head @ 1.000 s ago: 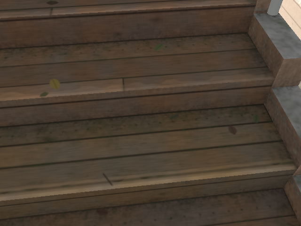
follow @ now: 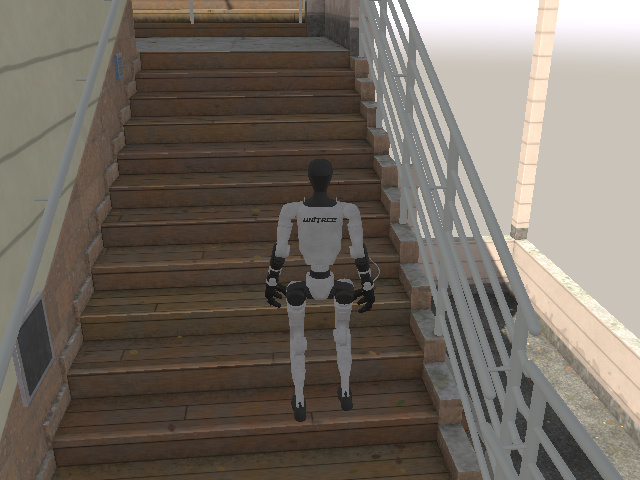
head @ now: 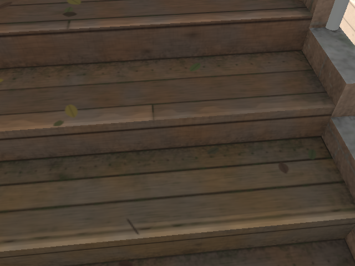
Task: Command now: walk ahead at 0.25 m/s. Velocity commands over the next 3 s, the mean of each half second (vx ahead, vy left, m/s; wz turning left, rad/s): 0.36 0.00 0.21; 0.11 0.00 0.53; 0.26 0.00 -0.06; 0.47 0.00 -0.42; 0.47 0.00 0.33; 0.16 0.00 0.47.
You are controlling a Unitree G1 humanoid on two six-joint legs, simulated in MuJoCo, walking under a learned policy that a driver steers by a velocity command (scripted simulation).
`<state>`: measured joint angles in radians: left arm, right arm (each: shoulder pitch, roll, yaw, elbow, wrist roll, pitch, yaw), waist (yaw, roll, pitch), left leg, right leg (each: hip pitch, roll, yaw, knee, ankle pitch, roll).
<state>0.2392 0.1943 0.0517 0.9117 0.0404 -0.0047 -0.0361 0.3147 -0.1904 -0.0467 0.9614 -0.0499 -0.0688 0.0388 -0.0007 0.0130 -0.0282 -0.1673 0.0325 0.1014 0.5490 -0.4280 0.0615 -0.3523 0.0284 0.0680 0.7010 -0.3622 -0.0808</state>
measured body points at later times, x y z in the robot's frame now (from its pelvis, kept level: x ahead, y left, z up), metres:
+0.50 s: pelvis +0.21 -0.16 +0.08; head +0.23 -0.18 +0.53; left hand +0.23 +0.09 -0.06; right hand +0.33 -0.41 -0.07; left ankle +0.14 +0.01 -0.43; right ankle +0.28 -0.25 -0.58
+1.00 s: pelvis +0.39 -0.12 +0.15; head +0.40 -0.11 +0.60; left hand +0.27 +0.06 -0.01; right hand +0.68 -0.15 +0.09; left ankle +0.50 +0.07 -0.37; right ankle +0.28 -0.26 -0.58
